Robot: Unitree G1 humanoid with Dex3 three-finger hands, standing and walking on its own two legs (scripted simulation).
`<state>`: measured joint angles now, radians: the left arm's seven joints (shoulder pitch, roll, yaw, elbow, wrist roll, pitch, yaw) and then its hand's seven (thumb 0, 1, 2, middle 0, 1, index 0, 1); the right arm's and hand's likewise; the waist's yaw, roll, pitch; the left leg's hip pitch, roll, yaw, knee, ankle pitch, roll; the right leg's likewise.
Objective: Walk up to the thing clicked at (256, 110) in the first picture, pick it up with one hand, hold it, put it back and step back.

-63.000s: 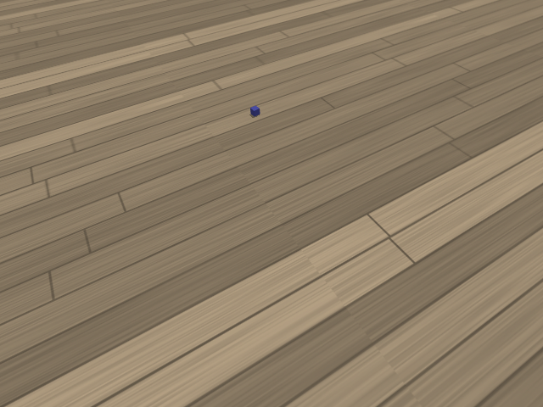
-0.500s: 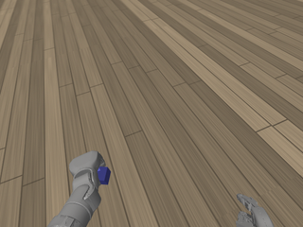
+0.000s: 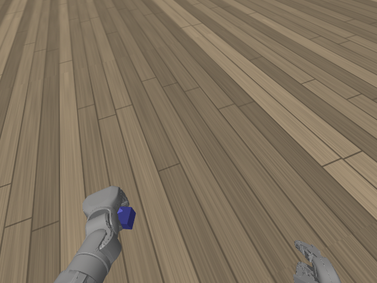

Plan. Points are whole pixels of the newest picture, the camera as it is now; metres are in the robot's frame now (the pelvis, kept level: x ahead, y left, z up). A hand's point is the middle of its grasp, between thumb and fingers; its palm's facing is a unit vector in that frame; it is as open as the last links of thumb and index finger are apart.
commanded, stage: hold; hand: left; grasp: from above
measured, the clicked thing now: (123, 217) +0.31 +0.22 -0.09
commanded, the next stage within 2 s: crouch in 1.46 s
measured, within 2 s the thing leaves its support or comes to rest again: neither
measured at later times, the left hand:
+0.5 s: hand (113, 215) +0.28 +0.22 -0.03, palm faces -0.38 -0.20 -0.90, open 6.7 cm
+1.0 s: hand (111, 216) +0.28 +0.23 -0.03, palm faces -0.38 -0.20 -0.90, open 6.7 cm
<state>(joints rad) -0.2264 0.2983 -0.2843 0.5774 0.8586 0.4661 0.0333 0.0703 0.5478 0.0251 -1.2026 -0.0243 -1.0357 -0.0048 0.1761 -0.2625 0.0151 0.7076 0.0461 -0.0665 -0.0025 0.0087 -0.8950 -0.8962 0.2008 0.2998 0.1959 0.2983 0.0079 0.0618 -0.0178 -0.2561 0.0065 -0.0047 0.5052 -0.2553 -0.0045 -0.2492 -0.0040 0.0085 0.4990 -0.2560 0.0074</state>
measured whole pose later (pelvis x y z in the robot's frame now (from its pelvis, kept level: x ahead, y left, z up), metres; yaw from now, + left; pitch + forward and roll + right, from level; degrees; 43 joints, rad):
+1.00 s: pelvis +0.00 +0.00 +0.00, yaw +0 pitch +0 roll +0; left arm -0.22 0.31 -0.28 0.54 0.88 0.44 -0.01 0.04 0.53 0.05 -1.20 -0.12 -1.02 -0.05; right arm 0.17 -0.26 0.01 0.71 0.05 -0.06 -0.01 0.01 -0.89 -0.90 0.20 0.30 0.20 0.30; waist 0.02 0.06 -0.01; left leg -0.23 0.01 0.00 0.47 -0.24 0.00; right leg -0.22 0.00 0.01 0.47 -0.24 0.01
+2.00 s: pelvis +0.00 +0.00 -0.01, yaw +0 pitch +6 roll +0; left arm -0.30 0.25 -0.23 0.91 0.92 0.33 0.24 0.10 0.57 0.02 -1.21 -0.16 -1.00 -0.06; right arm 0.18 -0.26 -0.01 0.74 0.03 -0.06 0.02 0.01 -0.87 -0.89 0.20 0.30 0.20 0.30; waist -0.02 0.01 -0.01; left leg -0.45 0.01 -0.01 0.66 -0.31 -0.01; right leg -0.44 0.00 0.00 0.65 -0.31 0.01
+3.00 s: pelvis -0.08 +0.00 -0.35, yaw -3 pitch +36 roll -4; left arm -0.73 0.48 0.10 1.35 1.04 0.02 0.51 0.12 0.59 0.00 -1.28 -0.10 -1.02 0.00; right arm 0.11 -0.27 -0.01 0.81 -0.12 -0.16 0.11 0.00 -0.88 -0.89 0.20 0.30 0.20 0.30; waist -0.14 0.01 -0.17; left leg -2.07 0.01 -0.09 2.12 -0.69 -0.02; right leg -2.04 0.02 -0.05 2.08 -0.68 0.00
